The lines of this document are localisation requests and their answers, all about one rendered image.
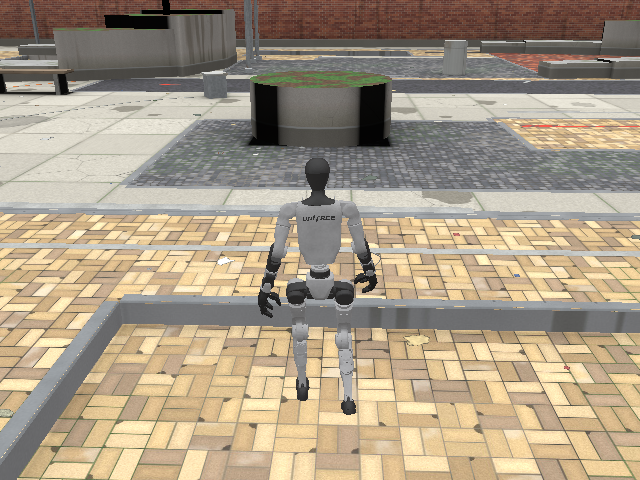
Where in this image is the robot left forearm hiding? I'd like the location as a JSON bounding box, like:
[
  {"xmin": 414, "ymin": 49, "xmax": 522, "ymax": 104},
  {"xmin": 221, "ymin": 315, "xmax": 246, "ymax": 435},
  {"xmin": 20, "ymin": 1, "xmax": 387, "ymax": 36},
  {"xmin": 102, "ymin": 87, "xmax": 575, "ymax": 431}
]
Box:
[{"xmin": 260, "ymin": 243, "xmax": 281, "ymax": 293}]

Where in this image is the right robot upper arm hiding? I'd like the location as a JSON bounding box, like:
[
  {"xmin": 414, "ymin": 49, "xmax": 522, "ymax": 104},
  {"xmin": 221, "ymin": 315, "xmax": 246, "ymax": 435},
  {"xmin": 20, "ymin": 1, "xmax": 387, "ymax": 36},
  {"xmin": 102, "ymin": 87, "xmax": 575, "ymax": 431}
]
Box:
[{"xmin": 339, "ymin": 200, "xmax": 367, "ymax": 254}]

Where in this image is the right robot shin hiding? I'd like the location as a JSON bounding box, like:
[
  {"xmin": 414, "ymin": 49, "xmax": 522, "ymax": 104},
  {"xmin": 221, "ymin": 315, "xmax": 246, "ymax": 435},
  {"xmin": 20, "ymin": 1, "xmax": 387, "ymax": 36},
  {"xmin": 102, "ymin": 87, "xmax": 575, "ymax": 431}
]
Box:
[{"xmin": 338, "ymin": 333, "xmax": 354, "ymax": 402}]

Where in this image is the left robot hand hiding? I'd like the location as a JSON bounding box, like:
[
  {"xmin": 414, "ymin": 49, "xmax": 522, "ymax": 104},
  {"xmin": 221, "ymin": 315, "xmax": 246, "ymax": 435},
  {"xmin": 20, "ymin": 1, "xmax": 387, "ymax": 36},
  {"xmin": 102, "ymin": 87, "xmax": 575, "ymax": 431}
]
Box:
[{"xmin": 258, "ymin": 289, "xmax": 281, "ymax": 318}]

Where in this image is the robot right forearm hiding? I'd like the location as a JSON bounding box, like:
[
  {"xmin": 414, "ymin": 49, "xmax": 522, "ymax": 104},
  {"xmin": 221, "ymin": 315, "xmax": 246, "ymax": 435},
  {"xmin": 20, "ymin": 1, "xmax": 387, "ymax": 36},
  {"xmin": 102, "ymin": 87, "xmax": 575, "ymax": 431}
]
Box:
[{"xmin": 357, "ymin": 238, "xmax": 376, "ymax": 277}]

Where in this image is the left robot upper arm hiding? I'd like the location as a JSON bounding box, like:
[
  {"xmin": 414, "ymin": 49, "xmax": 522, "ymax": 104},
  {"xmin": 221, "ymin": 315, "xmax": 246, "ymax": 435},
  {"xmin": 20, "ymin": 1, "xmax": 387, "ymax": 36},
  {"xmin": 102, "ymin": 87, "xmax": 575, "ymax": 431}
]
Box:
[{"xmin": 271, "ymin": 202, "xmax": 298, "ymax": 259}]

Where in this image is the right robot hand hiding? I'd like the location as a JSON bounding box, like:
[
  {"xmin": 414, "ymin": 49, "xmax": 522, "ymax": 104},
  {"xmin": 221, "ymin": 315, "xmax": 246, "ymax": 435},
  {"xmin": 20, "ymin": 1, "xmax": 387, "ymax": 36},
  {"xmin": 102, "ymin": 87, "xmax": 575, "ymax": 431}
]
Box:
[{"xmin": 354, "ymin": 273, "xmax": 378, "ymax": 293}]

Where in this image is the humanoid robot torso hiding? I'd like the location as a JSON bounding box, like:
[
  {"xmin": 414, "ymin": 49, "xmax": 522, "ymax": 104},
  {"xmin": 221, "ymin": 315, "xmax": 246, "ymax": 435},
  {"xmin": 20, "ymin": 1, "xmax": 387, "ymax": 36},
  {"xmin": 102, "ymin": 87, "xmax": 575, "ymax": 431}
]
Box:
[{"xmin": 295, "ymin": 196, "xmax": 342, "ymax": 300}]

